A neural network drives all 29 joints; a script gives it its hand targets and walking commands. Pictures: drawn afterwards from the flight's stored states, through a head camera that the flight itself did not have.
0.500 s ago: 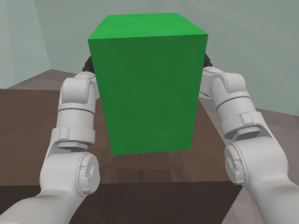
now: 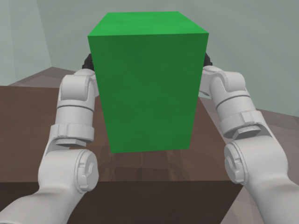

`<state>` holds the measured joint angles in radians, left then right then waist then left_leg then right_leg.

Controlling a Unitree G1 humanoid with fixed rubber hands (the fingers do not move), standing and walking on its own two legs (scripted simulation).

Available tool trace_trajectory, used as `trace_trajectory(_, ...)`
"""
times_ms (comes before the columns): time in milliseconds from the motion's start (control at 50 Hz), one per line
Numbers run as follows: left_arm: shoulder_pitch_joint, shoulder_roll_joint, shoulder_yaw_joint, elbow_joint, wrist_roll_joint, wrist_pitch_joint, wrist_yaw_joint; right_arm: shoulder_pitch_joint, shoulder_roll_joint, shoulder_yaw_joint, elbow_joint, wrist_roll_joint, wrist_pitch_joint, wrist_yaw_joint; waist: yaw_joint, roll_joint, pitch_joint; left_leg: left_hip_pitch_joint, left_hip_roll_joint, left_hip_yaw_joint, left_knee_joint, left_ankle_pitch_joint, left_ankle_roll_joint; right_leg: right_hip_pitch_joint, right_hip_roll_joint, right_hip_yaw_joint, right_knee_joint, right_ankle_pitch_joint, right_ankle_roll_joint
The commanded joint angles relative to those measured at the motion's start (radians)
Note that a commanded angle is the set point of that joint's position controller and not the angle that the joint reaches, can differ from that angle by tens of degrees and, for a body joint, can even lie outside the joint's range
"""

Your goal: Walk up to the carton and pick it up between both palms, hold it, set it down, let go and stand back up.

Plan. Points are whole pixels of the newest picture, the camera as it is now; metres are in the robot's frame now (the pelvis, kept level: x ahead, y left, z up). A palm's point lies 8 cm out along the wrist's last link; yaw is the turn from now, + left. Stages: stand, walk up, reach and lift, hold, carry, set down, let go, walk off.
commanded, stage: hold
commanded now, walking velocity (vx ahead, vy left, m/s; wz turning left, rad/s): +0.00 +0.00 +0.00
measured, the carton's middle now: (146, 77) +0.40 +0.00 +0.28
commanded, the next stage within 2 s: none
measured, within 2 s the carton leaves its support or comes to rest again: neither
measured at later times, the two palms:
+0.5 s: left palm (91, 76) +0.38 +0.14 +0.29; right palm (206, 74) +0.37 -0.15 +0.31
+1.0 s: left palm (92, 78) +0.38 +0.14 +0.29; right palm (207, 75) +0.37 -0.15 +0.31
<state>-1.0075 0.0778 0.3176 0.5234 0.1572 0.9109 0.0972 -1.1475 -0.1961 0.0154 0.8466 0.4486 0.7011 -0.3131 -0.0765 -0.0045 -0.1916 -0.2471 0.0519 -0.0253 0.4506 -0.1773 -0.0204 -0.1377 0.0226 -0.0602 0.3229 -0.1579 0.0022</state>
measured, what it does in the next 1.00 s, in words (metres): stands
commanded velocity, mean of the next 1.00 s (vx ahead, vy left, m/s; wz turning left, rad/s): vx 0.00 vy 0.00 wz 0.00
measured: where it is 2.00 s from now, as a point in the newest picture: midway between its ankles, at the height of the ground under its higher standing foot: outside the picture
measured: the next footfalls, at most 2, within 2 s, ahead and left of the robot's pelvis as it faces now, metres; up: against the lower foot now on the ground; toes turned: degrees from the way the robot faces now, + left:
none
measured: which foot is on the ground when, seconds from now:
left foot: down 0.00-1.00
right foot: down 0.00-1.00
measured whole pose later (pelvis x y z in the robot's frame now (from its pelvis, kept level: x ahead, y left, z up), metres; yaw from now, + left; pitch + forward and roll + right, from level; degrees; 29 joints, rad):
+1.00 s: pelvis +0.00 +0.00 +0.00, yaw +0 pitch -2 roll -2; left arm -0.99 0.06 0.33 0.51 0.16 0.91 0.10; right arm -1.14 -0.20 0.02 0.84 0.46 0.71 -0.32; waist -0.08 0.00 -0.20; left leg -0.24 0.05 -0.02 0.45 -0.18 -0.02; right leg -0.13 0.03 -0.05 0.32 -0.16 0.00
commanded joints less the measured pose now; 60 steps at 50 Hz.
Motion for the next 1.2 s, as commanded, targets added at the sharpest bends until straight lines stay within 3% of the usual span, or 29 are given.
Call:
trace_trajectory(0, -1.02, -0.635, -0.361, -0.266, -0.23, -0.135, -0.15, -0.894, 0.743, 0.134, -0.353, 0.174, -0.042, 0.146, -0.022, 0.091, -0.433, 0.214, -0.084, -0.05, -0.043, 0.188, -0.032, 0.021, 0.07, 0.068, -0.036, 0.172, 0.055)
trace_trajectory(60, -0.956, -0.659, -0.388, -0.249, -0.229, -0.122, -0.148, -0.918, 0.722, 0.149, -0.403, 0.185, -0.051, 0.145, -0.033, 0.099, -0.447, 0.23, -0.083, -0.055, -0.036, 0.208, -0.037, 0.047, 0.073, 0.063, -0.028, 0.192, 0.048)
trace_trajectory(100, -1.005, -0.61, -0.323, -0.278, -0.224, -0.137, -0.14, -0.904, 0.793, 0.185, -0.368, 0.187, -0.039, 0.149, 0.025, 0.046, -0.452, 0.223, -0.084, -0.042, -0.044, 0.176, 0.0, 0.029, 0.072, 0.071, -0.039, 0.144, 0.058)
trace_trajectory(140, -0.989, -0.627, -0.304, -0.195, -0.215, -0.132, -0.135, -0.946, 0.749, 0.158, -0.342, 0.182, -0.044, 0.16, 0.023, 0.037, -0.411, 0.202, -0.079, -0.043, -0.061, 0.133, -0.002, 0.002, 0.068, 0.076, -0.052, 0.107, 0.049)
trace_trajectory(180, -0.987, -0.659, -0.386, -0.264, -0.226, -0.131, -0.139, -0.933, 0.75, 0.16, -0.38, 0.188, -0.051, 0.159, -0.003, 0.093, -0.495, 0.23, -0.089, -0.042, -0.039, 0.203, -0.027, 0.042, 0.078, 0.066, -0.029, 0.178, 0.051)
trace_trajectory(220, -1.031, -0.645, -0.36, -0.268, -0.245, -0.135, -0.136, -0.888, 0.753, 0.144, -0.307, 0.188, -0.038, 0.158, -0.021, 0.083, -0.441, 0.238, -0.076, -0.043, -0.047, 0.188, -0.03, 0.019, 0.072, 0.067, -0.036, 0.176, 0.05)
trace_trajectory(300, -1.005, -0.652, -0.375, -0.267, -0.235, -0.134, -0.13, -0.95, 0.776, 0.168, -0.397, 0.19, -0.045, 0.149, 0.008, 0.086, -0.49, 0.226, -0.091, -0.04, -0.033, 0.207, -0.022, 0.038, 0.072, 0.069, -0.03, 0.177, 0.059)
trace_trajectory(320, -1.014, -0.646, -0.367, -0.27, -0.221, -0.13, -0.133, -0.88, 0.756, 0.148, -0.325, 0.193, -0.033, 0.149, -0.021, 0.13, -0.45, 0.239, -0.084, -0.039, -0.035, 0.198, -0.035, 0.015, 0.071, 0.07, -0.039, 0.171, 0.052)
trace_trajectory(360, -0.982, -0.656, -0.343, -0.2, -0.216, -0.126, -0.141, -0.916, 0.742, 0.13, -0.335, 0.159, -0.048, 0.153, -0.014, 0.067, -0.409, 0.211, -0.076, -0.045, -0.052, 0.141, -0.023, 0.005, 0.066, 0.065, -0.045, 0.125, 0.048)
trace_trajectory(420, -0.949, -0.654, -0.357, -0.219, -0.217, -0.124, -0.149, -0.875, 0.734, 0.153, -0.349, 0.184, -0.037, 0.134, -0.04, 0.098, -0.44, 0.236, -0.082, -0.039, -0.034, 0.215, -0.029, 0.067, 0.065, 0.071, -0.035, 0.243, 0.06)
trace_trajectory(480, -0.938, -0.583, -0.287, -0.221, -0.176, -0.122, -0.16, -0.903, 0.779, 0.187, -0.385, 0.196, -0.03, 0.127, 0.028, 0.024, -0.425, 0.197, -0.105, -0.03, -0.033, 0.207, -0.002, 0.111, 0.056, 0.08, -0.032, 0.281, 0.082)
trace_trajectory(500, -0.936, -0.595, -0.278, -0.185, -0.159, -0.124, -0.158, -0.937, 0.768, 0.185, -0.377, 0.198, -0.036, 0.132, 0.039, 0.047, -0.395, 0.174, -0.102, -0.038, -0.04, 0.184, 0.001, 0.074, 0.057, 0.079, -0.038, 0.226, 0.078)
trace_trajectory(560, -0.966, -0.586, -0.271, -0.186, -0.16, -0.122, -0.163, -0.882, 0.75, 0.144, -0.282, 0.169, -0.034, 0.139, 0.014, 0.042, -0.348, 0.186, -0.092, -0.029, -0.062, 0.123, -0.008, 0.019, 0.067, 0.061, -0.047, 0.098, 0.065)
trace_trajectory(580, -0.958, -0.644, -0.321, -0.183, -0.198, -0.123, -0.17, -0.883, 0.736, 0.118, -0.311, 0.153, -0.049, 0.138, -0.032, 0.071, -0.354, 0.189, -0.089, -0.037, -0.062, 0.136, -0.025, 0.034, 0.065, 0.057, -0.041, 0.137, 0.056)
trace_trajectory(640, -1.018, -0.619, -0.343, -0.241, -0.241, -0.142, -0.155, -0.939, 0.792, 0.168, -0.359, 0.176, -0.05, 0.136, -0.005, 0.045, -0.447, 0.257, -0.09, -0.028, -0.038, 0.2, -0.011, 0.015, 0.063, 0.065, -0.052, 0.192, 0.071)
trace_trajectory(700, -1.02, -0.664, -0.41, -0.328, -0.254, -0.144, -0.141, -0.899, 0.786, 0.2, -0.415, 0.203, -0.045, 0.131, -0.035, 0.111, -0.528, 0.261, -0.086, -0.047, -0.009, 0.325, -0.048, 0.097, 0.08, 0.067, -0.012, 0.335, 0.064)
trace_trajectory(720, -0.951, -0.625, -0.343, -0.243, -0.213, -0.134, -0.143, -0.91, 0.779, 0.2, -0.412, 0.192, -0.037, 0.128, -0.007, 0.056, -0.458, 0.247, -0.089, -0.036, -0.016, 0.271, -0.023, 0.061, 0.073, 0.074, -0.033, 0.275, 0.073)
trace_trajectory(760, -0.976, -0.659, -0.36, -0.246, -0.225, -0.129, -0.147, -0.932, 0.758, 0.159, -0.417, 0.181, -0.049, 0.128, -0.027, 0.086, -0.439, 0.225, -0.085, -0.039, -0.025, 0.186, -0.027, 0.036, 0.06, 0.07, -0.038, 0.188, 0.066)
trace_trajectory(780, -0.995, -0.639, -0.346, -0.294, -0.23, -0.136, -0.148, -0.888, 0.77, 0.17, -0.4, 0.183, -0.044, 0.133, -0.024, 0.047, -0.463, 0.232, -0.09, -0.039, -0.037, 0.191, -0.02, 0.053, 0.065, 0.063, -0.04, 0.204, 0.07)
trace_trajectory(840, -0.934, -0.644, -0.351, -0.253, -0.232, -0.126, -0.156, -0.915, 0.75, 0.192, -0.449, 0.208, -0.046, 0.13, -0.016, 0.048, -0.459, 0.243, -0.08, -0.046, -0.033, 0.24, -0.013, 0.077, 0.067, 0.079, -0.038, 0.259, 0.064)
trace_trajectory(860, -0.951, -0.663, -0.394, -0.303, -0.236, -0.127, -0.155, -0.904, 0.751, 0.183, -0.467, 0.201, -0.049, 0.127, -0.027, 0.093, -0.488, 0.253, -0.084, -0.051, -0.03, 0.254, -0.023, 0.068, 0.066, 0.074, -0.025, 0.266, 0.063)
trace_trajectory(900, -0.923, -0.651, -0.362, -0.235, -0.217, -0.118, -0.15, -0.901, 0.742, 0.173, -0.421, 0.191, -0.044, 0.133, -0.007, 0.072, -0.431, 0.231, -0.08, -0.051, -0.04, 0.226, -0.021, 0.046, 0.068, 0.079, -0.044, 0.21, 0.053)
trace_trajectory(920, -0.951, -0.647, -0.34, -0.219, -0.198, -0.119, -0.151, -0.867, 0.724, 0.137, -0.319, 0.177, -0.034, 0.137, -0.032, 0.08, -0.36, 0.21, -0.079, -0.046, -0.059, 0.159, -0.028, 0.026, 0.067, 0.076, -0.058, 0.134, 0.052)
trace_trajectory(980, -1.002, -0.595, -0.298, -0.245, -0.199, -0.131, -0.145, -0.892, 0.791, 0.185, -0.338, 0.182, -0.032, 0.148, 0.033, 0.033, -0.405, 0.206, -0.088, -0.035, -0.058, 0.149, 0.001, 0.029, 0.066, 0.07, -0.047, 0.137, 0.064)
trace_trajectory(1000, -1.017, -0.627, -0.339, -0.26, -0.21, -0.133, -0.141, -0.897, 0.767, 0.156, -0.337, 0.182, -0.04, 0.15, 0.001, 0.07, -0.422, 0.217, -0.09, -0.041, -0.051, 0.171, -0.016, 0.004, 0.07, 0.065, -0.041, 0.154, 0.061)
trace_trajectory(1020, -0.965, -0.643, -0.338, -0.177, -0.199, -0.124, -0.148, -0.925, 0.735, 0.136, -0.325, 0.172, -0.043, 0.153, 0.002, 0.079, -0.355, 0.191, -0.081, -0.043, -0.066, 0.108, -0.016, -0.013, 0.063, 0.073, -0.053, 0.1, 0.05)
trace_trajectory(1060, -0.999, -0.629, -0.334, -0.226, -0.212, -0.133, -0.146, -0.907, 0.765, 0.168, -0.345, 0.189, -0.041, 0.148, -0.004, 0.058, -0.431, 0.213, -0.09, -0.036, -0.041, 0.19, -0.018, 0.052, 0.073, 0.069, -0.038, 0.189, 0.058)
trace_trajectory(1100, -0.976, -0.61, -0.293, -0.176, -0.189, -0.129, -0.141, -0.961, 0.77, 0.177, -0.371, 0.185, -0.041, 0.15, 0.035, 0.035, -0.444, 0.193, -0.095, -0.027, -0.044, 0.142, 0.002, 0.031, 0.062, 0.08, -0.048, 0.14, 0.068)
trace_trajectory(1180, -0.991, -0.633, -0.346, -0.2, -0.226, -0.137, -0.152, -0.91, 0.742, 0.125, -0.331, 0.172, -0.04, 0.149, -0.027, 0.065, -0.427, 0.216, -0.08, -0.033, -0.055, 0.144, -0.026, 0.022, 0.069, 0.067, -0.038, 0.158, 0.053)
